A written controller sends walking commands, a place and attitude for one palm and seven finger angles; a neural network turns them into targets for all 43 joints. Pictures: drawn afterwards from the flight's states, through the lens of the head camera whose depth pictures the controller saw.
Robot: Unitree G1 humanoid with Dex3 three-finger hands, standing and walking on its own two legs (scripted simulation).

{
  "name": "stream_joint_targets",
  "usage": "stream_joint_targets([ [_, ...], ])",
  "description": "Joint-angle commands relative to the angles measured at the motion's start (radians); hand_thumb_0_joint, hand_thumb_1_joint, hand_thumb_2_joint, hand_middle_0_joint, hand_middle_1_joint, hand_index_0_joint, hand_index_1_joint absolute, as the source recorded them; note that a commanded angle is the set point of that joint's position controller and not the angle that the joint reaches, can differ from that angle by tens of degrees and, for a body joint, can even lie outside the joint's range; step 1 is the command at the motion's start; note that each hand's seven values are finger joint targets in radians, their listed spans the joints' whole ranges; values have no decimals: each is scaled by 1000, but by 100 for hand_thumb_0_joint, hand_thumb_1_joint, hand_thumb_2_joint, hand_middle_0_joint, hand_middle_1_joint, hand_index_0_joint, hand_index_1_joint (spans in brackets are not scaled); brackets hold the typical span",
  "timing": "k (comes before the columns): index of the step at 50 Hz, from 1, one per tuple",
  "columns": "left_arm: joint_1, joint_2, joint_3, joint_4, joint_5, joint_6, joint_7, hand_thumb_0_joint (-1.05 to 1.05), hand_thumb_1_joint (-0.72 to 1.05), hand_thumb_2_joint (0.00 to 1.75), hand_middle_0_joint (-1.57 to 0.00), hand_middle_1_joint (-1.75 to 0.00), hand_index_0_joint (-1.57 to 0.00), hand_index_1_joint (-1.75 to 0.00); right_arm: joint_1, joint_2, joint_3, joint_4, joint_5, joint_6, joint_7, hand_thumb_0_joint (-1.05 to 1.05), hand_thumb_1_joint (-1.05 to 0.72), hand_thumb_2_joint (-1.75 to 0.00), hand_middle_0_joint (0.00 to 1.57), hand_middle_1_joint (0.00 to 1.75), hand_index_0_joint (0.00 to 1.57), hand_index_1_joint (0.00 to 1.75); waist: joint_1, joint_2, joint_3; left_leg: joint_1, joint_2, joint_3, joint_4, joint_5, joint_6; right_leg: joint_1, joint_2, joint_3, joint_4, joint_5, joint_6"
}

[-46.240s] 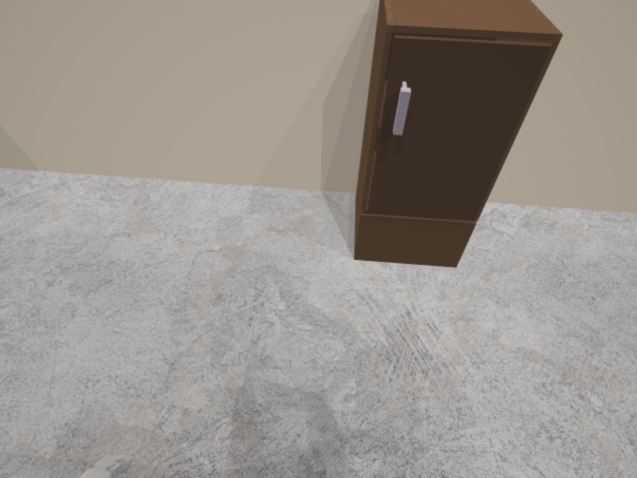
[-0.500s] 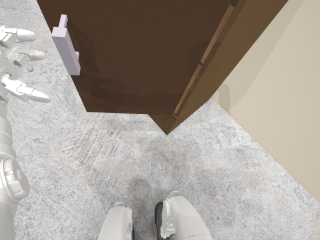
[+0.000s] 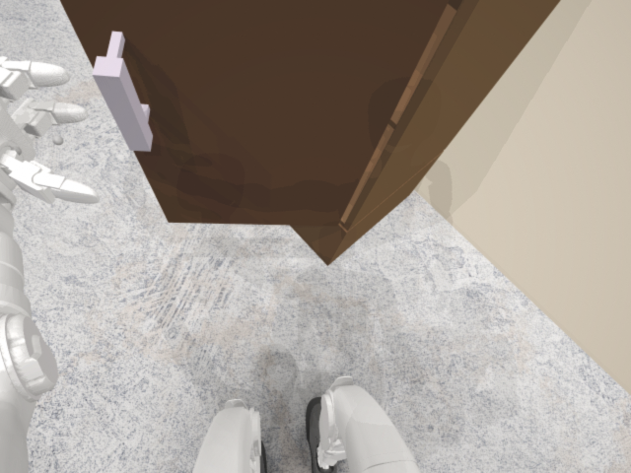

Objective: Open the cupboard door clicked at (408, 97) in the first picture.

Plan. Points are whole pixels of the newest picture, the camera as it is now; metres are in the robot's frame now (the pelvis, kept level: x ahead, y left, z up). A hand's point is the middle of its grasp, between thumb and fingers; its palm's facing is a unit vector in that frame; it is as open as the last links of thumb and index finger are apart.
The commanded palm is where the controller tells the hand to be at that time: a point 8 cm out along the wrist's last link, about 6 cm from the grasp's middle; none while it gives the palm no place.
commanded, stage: slide the fingers in behind the handle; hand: left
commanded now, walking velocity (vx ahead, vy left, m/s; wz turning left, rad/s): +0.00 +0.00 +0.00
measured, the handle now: (129, 95) +0.55 +0.19 +0.05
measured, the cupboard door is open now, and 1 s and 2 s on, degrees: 49 49 50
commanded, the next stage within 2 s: close the thumb around the handle in 1.60 s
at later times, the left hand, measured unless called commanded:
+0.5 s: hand (94, 136) +0.50 +0.23 +0.05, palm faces -0.07 -1.00 -0.02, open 14.0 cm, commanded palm +0.48 +0.26 +0.05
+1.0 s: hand (132, 143) +0.49 +0.19 +0.05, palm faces -0.03 -1.00 -0.04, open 14.0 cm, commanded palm +0.47 +0.22 +0.05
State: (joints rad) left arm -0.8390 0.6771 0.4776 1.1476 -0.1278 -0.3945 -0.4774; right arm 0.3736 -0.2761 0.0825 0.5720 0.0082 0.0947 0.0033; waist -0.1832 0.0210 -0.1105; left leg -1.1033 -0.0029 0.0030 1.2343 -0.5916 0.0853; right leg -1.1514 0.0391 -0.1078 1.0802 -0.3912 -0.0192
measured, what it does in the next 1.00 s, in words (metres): stands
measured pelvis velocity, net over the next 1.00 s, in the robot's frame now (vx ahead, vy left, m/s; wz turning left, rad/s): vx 0.00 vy -0.01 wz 0.01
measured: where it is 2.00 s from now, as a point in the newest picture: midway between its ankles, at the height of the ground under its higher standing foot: outside the picture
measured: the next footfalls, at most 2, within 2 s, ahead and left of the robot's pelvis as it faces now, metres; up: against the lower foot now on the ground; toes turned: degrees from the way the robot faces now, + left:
none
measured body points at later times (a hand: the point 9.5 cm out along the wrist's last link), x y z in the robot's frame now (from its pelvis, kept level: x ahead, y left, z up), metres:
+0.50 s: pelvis +0.00 +0.00 +0.00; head +0.16 +0.04 +0.42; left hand +0.49 +0.28 +0.05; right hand +0.03 -0.27 -0.10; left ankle -0.01 +0.06 -0.64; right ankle +0.06 -0.12 -0.64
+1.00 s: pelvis +0.00 -0.01 +0.00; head +0.15 +0.02 +0.43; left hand +0.48 +0.24 +0.05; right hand +0.03 -0.28 -0.10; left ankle -0.01 +0.06 -0.64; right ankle +0.06 -0.12 -0.64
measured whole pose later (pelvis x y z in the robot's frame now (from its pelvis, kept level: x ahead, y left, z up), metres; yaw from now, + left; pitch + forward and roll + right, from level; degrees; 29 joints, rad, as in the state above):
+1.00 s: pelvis +0.00 -0.01 +0.00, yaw +1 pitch +25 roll -4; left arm -0.82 0.50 0.36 1.11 -0.11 -0.47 -0.30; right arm 0.36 -0.27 0.05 0.58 0.00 0.08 0.02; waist -0.17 0.02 -0.12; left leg -1.06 -0.01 0.01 1.21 -0.58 0.07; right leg -1.13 0.03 -0.09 1.10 -0.40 -0.04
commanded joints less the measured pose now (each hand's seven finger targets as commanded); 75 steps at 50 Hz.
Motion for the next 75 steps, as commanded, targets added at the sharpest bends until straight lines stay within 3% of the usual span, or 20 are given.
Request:
stream_joint_targets([
  [1,-384,279,34,-227,-32,-89,-11,0,-50,30,-30,-120,-30,-120,169,-218,-88,-34,-10,-21,-22,0,-90,-90,20,30,20,30,3,215,-541,367,35,-119,-156,602,-95,272,15,61,-52,228,-13],
  [3,-379,218,-12,-256,-47,-98,-24,0,-50,30,-30,-120,-30,-120,164,-212,-89,-38,-8,-22,-20,0,-90,-90,20,30,20,30,2,249,-541,420,38,-124,-156,656,-105,244,16,55,-54,232,-16],
  [5,-368,193,-28,-217,-46,-86,-24,0,-50,30,-30,-120,-30,-120,161,-218,-91,-25,-8,-17,-18,0,-90,-90,20,30,20,30,-7,219,-499,422,45,-136,-162,627,-109,198,15,47,-61,191,-12],
  [7,-374,187,-30,-178,-43,-68,-13,0,-50,30,-30,-120,-30,-120,157,-217,-89,-26,-6,-16,-21,0,-90,-90,20,30,20,30,-15,165,-460,349,37,-127,-167,536,-92,221,14,48,-64,172,-11],
  [10,-412,203,-20,-153,-36,-56,14,0,-50,30,-30,-120,-30,-120,156,-218,-85,-30,-5,-20,-25,0,-90,-90,20,30,20,30,-20,172,-436,307,29,-121,-171,471,-87,214,11,53,-62,150,-12],
  [11,-428,222,-8,-160,-31,-59,27,0,-50,30,-30,-120,-30,-120,155,-219,-83,-32,-7,-22,-26,0,-90,-90,20,30,20,30,-18,157,-438,283,26,-116,-168,446,-82,232,10,58,-61,147,-12],
  [14,-472,282,24,-243,-9,-100,55,0,-50,30,-30,-120,-30,-120,159,-215,-83,-38,-15,-29,-23,0,-90,-90,20,30,20,30,4,242,-545,352,26,-123,-156,537,-101,248,9,60,-38,183,-18],
  [18,-424,218,-6,-291,-22,-128,59,0,-50,30,-30,-120,-30,-120,160,-211,-90,-40,-17,-29,-14,0,-90,-90,20,30,20,30,3,248,-622,452,38,-141,-137,690,-115,239,14,52,-28,236,-17],
  [22,-375,127,-59,-204,-28,-64,57,0,-50,30,-30,-120,-30,-120,155,-208,-90,-33,-9,-15,-9,0,-90,-90,20,30,20,30,-10,201,-502,390,40,-133,-166,610,-104,230,11,45,-56,204,-8],
  [29,-421,105,-66,-298,-22,-91,110,0,-50,30,-30,-120,-30,-120,165,-195,-95,-36,-15,-18,-7,0,-90,-90,20,30,20,30,-3,198,-556,433,41,-137,-172,647,-113,247,10,49,-53,229,-10],
  [36,-378,40,-92,-238,-8,-120,153,0,-50,30,-30,-120,-30,-120,159,-183,-98,-29,-18,-19,3,0,-90,-90,20,30,20,30,-3,156,-495,377,31,-115,-179,575,-101,268,8,57,-60,218,-9],
  [38,-333,103,-38,-225,-6,-119,163,0,-50,30,-30,-120,-30,-120,163,-189,-96,-43,-17,-16,0,0,-90,-90,20,30,20,30,17,128,-498,336,24,-106,-185,563,-94,325,9,62,-57,238,-14],
  [42,-391,40,-92,-233,0,-125,173,0,-50,30,-30,-120,-30,-120,148,-179,-95,-43,-17,-19,1,0,-90,-90,20,30,20,30,-4,122,-474,301,18,-94,-189,472,-80,327,4,71,-65,215,-9],
  [44,-398,74,-65,-269,-4,-146,174,0,-50,30,-30,-120,-30,-120,148,-182,-98,-45,-18,-24,0,0,-90,-90,20,30,20,30,8,135,-531,321,16,-90,-183,484,-79,353,3,79,-61,234,-10],
  [46,-388,38,-93,-256,-3,-151,173,0,-50,30,-30,-120,-30,-120,146,-178,-97,-43,-18,-25,2,0,-90,-90,20,30,20,30,2,123,-531,315,14,-90,-183,479,-76,359,2,79,-60,239,-10],
  [57,-428,-47,-163,-221,-7,-134,174,0,-50,30,-30,-120,-30,-120,142,-177,-101,-20,-16,-34,-2,0,-90,-90,20,30,20,30,-24,118,-489,286,8,-83,-178,427,-65,337,-2,85,-71,226,-9],
  [60,-416,-3,-119,-237,-8,-142,189,0,-50,30,-30,-120,-30,-120,149,-181,-103,-23,-19,-37,-1,0,-90,-90,20,30,20,30,0,142,-542,322,9,-90,-174,485,-74,349,-2,83,-58,255,-13],
  [67,-413,-28,-151,-222,10,-143,195,0,-50,30,-30,-120,-30,-120,142,-172,-100,-29,-17,-30,4,0,-90,-90,20,30,20,30,-14,102,-493,263,4,-76,-176,440,-61,378,-1,92,-65,259,-9],
  [70,-406,-12,-133,-251,2,-152,187,0,-50,30,-30,-120,-30,-120,143,-174,-103,-29,-18,-32,2,0,-90,-90,20,30,20,30,3,153,-552,325,7,-83,-175,508,-73,376,-3,87,-57,289,-13],
  [75,-385,-4,-115,-233,-12,-148,182,0,-50,30,-30,-120,-30,-120,142,-175,-102,-29,-16,-33,2,0,-90,-90,20,30,20,30,1,97,-523,287,7,-77,-176,478,-65,393,-1,89,-64,285,-10],
])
